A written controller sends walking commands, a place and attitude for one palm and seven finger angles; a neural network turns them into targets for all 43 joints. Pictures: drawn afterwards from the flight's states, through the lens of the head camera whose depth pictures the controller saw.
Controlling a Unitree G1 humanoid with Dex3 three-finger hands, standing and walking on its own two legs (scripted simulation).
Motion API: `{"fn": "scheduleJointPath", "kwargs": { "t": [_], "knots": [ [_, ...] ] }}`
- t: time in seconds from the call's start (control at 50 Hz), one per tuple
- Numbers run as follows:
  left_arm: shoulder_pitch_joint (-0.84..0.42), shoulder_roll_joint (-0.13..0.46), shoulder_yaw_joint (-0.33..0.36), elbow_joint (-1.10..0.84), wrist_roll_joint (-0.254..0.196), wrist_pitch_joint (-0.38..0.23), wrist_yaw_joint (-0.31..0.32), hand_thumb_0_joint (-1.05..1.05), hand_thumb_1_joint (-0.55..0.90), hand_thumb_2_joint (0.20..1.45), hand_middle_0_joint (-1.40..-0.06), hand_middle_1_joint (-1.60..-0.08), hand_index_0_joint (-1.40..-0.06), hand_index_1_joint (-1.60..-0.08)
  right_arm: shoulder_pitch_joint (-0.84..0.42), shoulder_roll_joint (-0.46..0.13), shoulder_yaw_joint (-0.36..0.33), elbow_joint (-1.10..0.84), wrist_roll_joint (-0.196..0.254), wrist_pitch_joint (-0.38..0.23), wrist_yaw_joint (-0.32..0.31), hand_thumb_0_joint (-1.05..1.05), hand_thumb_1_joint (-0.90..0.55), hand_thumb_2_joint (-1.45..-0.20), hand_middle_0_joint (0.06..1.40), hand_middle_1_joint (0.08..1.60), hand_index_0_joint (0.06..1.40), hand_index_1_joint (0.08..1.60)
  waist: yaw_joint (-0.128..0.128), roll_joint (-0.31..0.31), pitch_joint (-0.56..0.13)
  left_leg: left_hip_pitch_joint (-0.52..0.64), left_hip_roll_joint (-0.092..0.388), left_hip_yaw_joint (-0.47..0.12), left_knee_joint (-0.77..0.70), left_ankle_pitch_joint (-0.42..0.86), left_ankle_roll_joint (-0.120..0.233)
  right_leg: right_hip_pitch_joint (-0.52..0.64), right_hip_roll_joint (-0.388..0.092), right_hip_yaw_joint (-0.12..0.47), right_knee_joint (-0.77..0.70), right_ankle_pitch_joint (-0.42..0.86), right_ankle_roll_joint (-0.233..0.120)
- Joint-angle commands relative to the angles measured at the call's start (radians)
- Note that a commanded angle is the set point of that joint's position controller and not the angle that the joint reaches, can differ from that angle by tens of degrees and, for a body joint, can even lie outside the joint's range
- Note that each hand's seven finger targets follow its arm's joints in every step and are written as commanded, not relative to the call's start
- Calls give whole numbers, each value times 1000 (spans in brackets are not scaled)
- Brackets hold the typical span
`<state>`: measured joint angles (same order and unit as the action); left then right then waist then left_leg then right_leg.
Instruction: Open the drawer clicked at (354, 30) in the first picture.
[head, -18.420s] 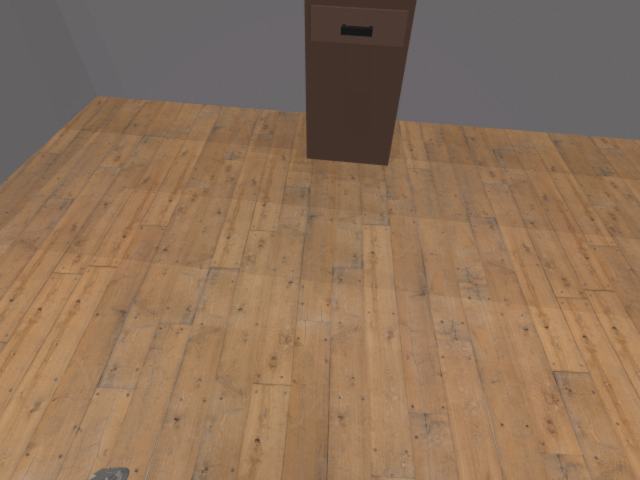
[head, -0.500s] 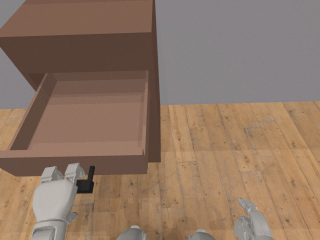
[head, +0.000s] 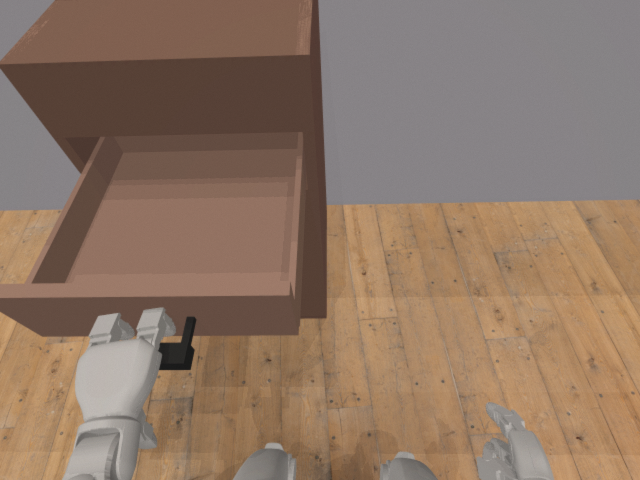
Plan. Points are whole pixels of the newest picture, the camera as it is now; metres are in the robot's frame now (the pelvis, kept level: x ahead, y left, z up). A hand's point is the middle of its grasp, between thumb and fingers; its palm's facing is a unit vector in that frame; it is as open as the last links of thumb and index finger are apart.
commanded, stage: lift the hand off the handle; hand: left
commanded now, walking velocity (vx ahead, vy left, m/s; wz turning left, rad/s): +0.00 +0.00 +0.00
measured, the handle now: (145, 340) +0.28 +0.26 -0.02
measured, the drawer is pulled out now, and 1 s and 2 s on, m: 0.30 0.29 0.29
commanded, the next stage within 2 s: none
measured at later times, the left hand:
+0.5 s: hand (126, 369) +0.24 +0.26 +0.00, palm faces +0.01 -0.05 -1.00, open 13.6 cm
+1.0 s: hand (112, 359) +0.24 +0.26 +0.04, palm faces +0.01 -0.06 -1.00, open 13.5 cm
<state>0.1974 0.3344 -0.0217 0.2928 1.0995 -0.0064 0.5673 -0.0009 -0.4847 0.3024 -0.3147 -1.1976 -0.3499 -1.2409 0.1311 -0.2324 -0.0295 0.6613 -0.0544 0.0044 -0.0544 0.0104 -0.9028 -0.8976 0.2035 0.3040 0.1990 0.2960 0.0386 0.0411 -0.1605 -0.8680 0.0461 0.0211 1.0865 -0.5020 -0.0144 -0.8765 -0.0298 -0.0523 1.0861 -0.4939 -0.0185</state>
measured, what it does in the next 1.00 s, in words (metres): stands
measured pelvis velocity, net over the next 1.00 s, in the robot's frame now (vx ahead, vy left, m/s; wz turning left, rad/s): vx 0.02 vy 0.01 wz -0.02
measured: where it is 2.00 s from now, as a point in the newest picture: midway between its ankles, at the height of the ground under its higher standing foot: outside the picture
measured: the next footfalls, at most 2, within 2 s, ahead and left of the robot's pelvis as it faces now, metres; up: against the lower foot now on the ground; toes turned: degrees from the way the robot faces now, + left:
none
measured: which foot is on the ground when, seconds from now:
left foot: down 0.00-1.00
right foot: down 0.00-1.00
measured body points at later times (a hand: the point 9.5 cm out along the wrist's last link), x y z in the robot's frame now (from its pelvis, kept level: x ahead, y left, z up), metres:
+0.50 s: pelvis +0.01 +0.00 +0.02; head +0.06 -0.02 +0.47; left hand +0.23 +0.26 +0.06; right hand +0.19 -0.24 -0.09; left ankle +0.01 +0.13 -0.66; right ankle +0.02 -0.11 -0.66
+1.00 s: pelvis +0.02 +0.01 +0.04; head +0.06 -0.02 +0.49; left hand +0.23 +0.26 +0.09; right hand +0.22 -0.22 -0.07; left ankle +0.01 +0.13 -0.66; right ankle +0.02 -0.11 -0.66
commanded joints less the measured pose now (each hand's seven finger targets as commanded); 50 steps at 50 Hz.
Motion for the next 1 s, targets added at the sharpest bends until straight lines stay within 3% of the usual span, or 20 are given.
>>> {"fn": "scheduleJointPath", "kwargs": {
  "t": [0.0,0.08,0.12,0.18,0.28,0.36,0.38,0.44,0.48,0.54,0.56,0.66,0.74,0.78,0.8,0.88,0.98],
  "knots": [
    [-169,191,99,-178,-12,1,25,0,-500,300,-300,-1200,-300,-1200,-49,-113,-47,-131,8,-41,-20,0,-900,-900,200,300,200,300,-25,-33,-245,211,-63,5,-149,180,40,133,50,23,-210,197,-15],
    [-157,194,103,-222,-27,0,21,0,-500,300,-300,-1200,-300,-1200,-56,-111,-41,-141,10,-42,-24,0,-900,-900,200,300,200,300,-17,-18,-263,238,-65,8,-169,204,41,174,47,25,-225,223,-14],
    [-187,201,106,-231,-28,-8,18,0,-500,300,-300,-1200,-300,-1200,-53,-112,-42,-135,9,-43,-27,0,-900,-900,200,300,200,300,-29,-35,-245,243,-65,7,-171,204,41,170,49,26,-232,229,-12],
    [-137,216,132,-258,-30,-22,22,0,-500,300,-300,-1200,-300,-1200,-57,-109,-42,-140,7,-43,-26,0,-900,-900,200,300,200,300,-11,-9,-263,265,-66,12,-181,227,40,194,49,27,-234,249,-16],
    [-89,202,133,-242,-35,-10,26,0,-500,300,-300,-1200,-300,-1200,-64,-112,-41,-144,11,-37,-15,0,-900,-900,200,300,200,300,-12,-25,-203,260,-66,11,-206,218,36,203,51,23,-257,238,-15],
    [-53,204,132,-289,-44,6,15,0,-500,300,-300,-1200,-300,-1200,-68,-118,-44,-158,14,-33,-11,0,-900,-900,200,300,200,300,-4,2,-231,304,-65,12,-230,258,36,247,54,20,-268,283,-21],
    [-37,208,137,-301,-45,8,12,0,-500,300,-300,-1200,-300,-1200,-65,-114,-43,-161,15,-31,-10,0,-900,-900,200,300,200,300,0,-20,-234,307,-66,15,-232,268,36,260,52,20,-268,299,-17],
    [13,200,133,-305,-49,14,-2,0,-500,300,-300,-1200,-300,-1200,-73,-113,-44,-163,18,-25,-6,0,-900,-900,200,300,200,300,1,-30,-194,309,-65,14,-250,270,34,276,54,22,-286,313,-17],
    [26,178,109,-324,-49,22,-11,0,-500,300,-300,-1200,-300,-1200,-82,-113,-39,-171,18,-20,0,0,-900,-900,200,300,200,300,1,-5,-181,330,-62,13,-267,276,33,271,53,15,-293,297,-19],
    [-27,178,92,-310,-49,31,-34,0,-500,300,-300,-1200,-300,-1200,-83,-115,-40,-168,20,-17,-1,0,-900,-900,200,300,200,300,-12,-33,-141,339,-62,11,-283,243,36,267,54,16,-320,265,-15],
    [-37,197,111,-312,-49,31,-39,0,-500,300,-300,-1200,-300,-1200,-83,-119,-38,-171,19,-15,-4,0,-900,-900,200,300,200,300,-8,-34,-147,345,-61,8,-291,257,37,278,54,14,-323,274,-18],
    [-61,181,88,-365,-49,8,-60,0,-500,300,-300,-1200,-300,-1200,-84,-110,-37,-178,17,-16,-2,0,-900,-900,200,300,200,300,-5,-4,-163,400,-61,7,-306,299,35,297,54,11,-331,299,-19],
    [-48,192,103,-373,-45,-6,-62,0,-500,300,-300,-1200,-300,-1200,-82,-106,-38,-173,14,-19,-1,0,-900,-900,200,300,200,300,2,-24,-162,407,-63,7,-309,316,34,316,55,14,-334,330,-17],
    [-28,212,125,-420,-43,-14,-60,0,-500,300,-300,-1200,-300,-1200,-84,-104,-38,-179,12,-18,3,0,-900,-900,200,300,200,300,15,16,-202,435,-63,13,-309,367,32,337,54,21,-329,373,-21],
    [8,183,104,-416,-48,-9,-61,0,-500,300,-300,-1200,-300,-1200,-83,-100,-40,-180,12,-20,7,0,-900,-900,200,300,200,300,12,10,-188,435,-62,13,-310,377,32,343,54,16,-331,389,-20],
    [34,189,116,-422,-57,9,-67,0,-500,300,-300,-1200,-300,-1200,-94,-103,-36,-177,16,-12,14,0,-900,-900,200,300,200,300,9,-27,-159,434,-57,10,-327,384,29,357,53,18,-345,404,-16],
    [36,199,113,-465,-61,27,-88,0,-500,300,-300,-1200,-300,-1200,-106,-101,-33,-184,20,-7,14,0,-900,-900,200,300,200,300,17,-10,-153,457,-56,11,-355,384,27,385,51,22,-364,399,-16]
  ]
}}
